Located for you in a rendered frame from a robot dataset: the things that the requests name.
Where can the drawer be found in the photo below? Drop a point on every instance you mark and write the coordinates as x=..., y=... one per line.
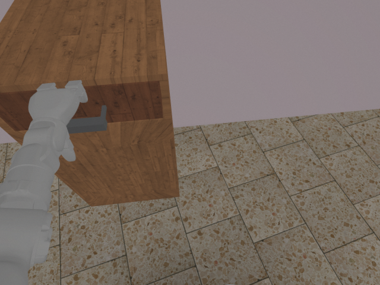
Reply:
x=124, y=102

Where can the left robot upper arm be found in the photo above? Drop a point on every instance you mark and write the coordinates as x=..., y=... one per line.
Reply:
x=25, y=236

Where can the robot left forearm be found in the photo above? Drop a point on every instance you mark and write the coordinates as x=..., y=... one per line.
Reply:
x=31, y=174

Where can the handle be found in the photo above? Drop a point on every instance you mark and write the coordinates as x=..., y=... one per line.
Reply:
x=88, y=124

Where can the cabinet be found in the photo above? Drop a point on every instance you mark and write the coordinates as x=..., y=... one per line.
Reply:
x=99, y=42

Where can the left robot hand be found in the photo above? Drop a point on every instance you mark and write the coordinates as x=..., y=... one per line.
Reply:
x=61, y=104

